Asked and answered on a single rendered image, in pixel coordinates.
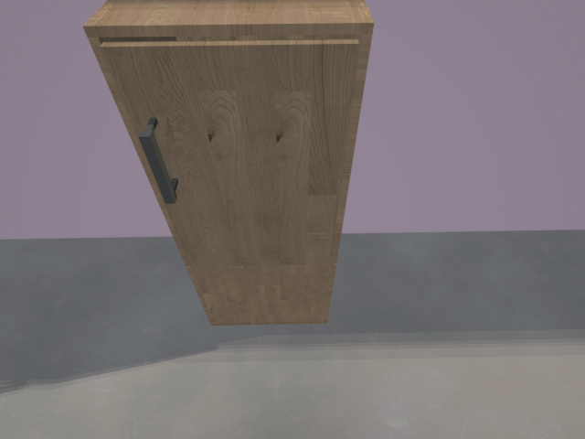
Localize handle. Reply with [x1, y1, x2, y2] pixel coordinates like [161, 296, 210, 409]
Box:
[138, 118, 178, 204]

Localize cupboard door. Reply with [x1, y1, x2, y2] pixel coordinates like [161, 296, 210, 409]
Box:
[100, 38, 359, 267]

